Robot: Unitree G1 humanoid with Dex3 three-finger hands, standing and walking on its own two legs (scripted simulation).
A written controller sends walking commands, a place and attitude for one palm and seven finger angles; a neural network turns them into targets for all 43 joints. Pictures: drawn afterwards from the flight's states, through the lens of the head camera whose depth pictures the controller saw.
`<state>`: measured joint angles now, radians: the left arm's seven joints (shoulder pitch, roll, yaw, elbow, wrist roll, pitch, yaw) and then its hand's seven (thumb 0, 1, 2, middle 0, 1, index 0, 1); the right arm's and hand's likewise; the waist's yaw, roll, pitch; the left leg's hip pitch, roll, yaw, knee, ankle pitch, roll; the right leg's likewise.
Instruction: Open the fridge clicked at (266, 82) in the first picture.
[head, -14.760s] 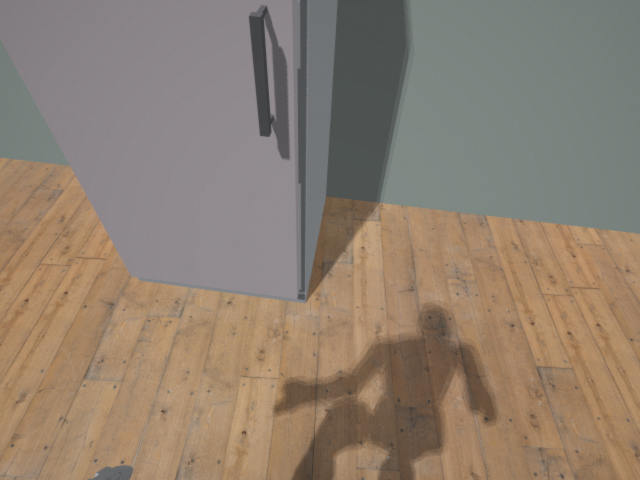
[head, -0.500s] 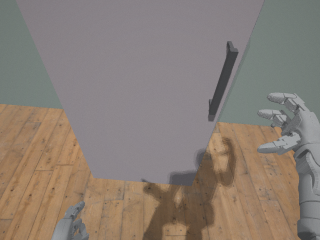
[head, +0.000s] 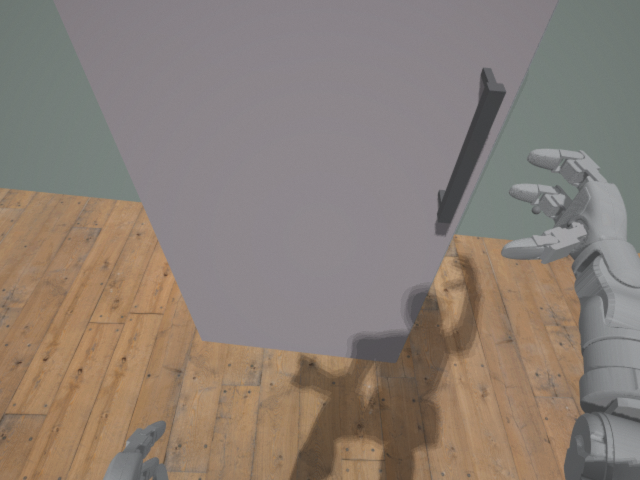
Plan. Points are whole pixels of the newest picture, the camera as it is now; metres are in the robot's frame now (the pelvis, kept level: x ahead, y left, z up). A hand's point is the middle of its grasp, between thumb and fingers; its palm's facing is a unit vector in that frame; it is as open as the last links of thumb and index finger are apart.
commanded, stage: move the hooked fingers beside the handle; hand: right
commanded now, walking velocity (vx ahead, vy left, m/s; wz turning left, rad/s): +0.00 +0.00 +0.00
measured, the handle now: (463, 153) +0.54 -0.15 +0.14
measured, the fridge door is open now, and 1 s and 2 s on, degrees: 0 0 0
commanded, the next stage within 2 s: feel for the door with the fingertips in 1.20 s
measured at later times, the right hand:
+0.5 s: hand (510, 178) +0.48 -0.20 +0.15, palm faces +0.03 +1.00 +0.02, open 14.0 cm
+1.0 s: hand (512, 187) +0.46 -0.20 +0.15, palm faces +0.03 +1.00 +0.01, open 14.0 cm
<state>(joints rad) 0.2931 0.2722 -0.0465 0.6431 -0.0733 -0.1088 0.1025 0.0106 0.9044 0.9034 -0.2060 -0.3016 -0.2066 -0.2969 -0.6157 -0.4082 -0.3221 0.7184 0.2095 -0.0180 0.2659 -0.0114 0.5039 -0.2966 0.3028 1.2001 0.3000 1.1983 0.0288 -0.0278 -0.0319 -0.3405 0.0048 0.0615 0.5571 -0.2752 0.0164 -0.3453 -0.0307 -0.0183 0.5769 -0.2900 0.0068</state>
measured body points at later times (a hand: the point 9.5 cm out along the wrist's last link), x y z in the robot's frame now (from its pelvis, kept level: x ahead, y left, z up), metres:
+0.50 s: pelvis +0.00 -0.01 -0.01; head +0.05 -0.01 +0.44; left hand +0.03 +0.26 -0.12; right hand +0.47 -0.26 +0.15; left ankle +0.01 +0.11 -0.73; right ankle +0.00 -0.12 -0.73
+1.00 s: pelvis +0.00 -0.01 -0.01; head +0.04 -0.01 +0.44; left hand +0.09 +0.25 -0.12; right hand +0.45 -0.25 +0.15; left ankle +0.01 +0.11 -0.73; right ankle +0.00 -0.12 -0.73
